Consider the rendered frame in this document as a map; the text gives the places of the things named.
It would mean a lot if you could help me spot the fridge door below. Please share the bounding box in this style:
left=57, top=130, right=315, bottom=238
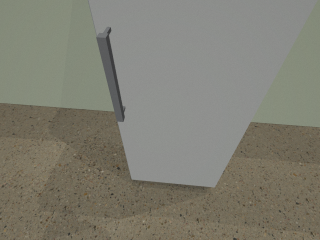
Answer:
left=88, top=0, right=318, bottom=188

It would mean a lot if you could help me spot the handle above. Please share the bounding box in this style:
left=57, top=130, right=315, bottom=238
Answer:
left=96, top=27, right=126, bottom=122

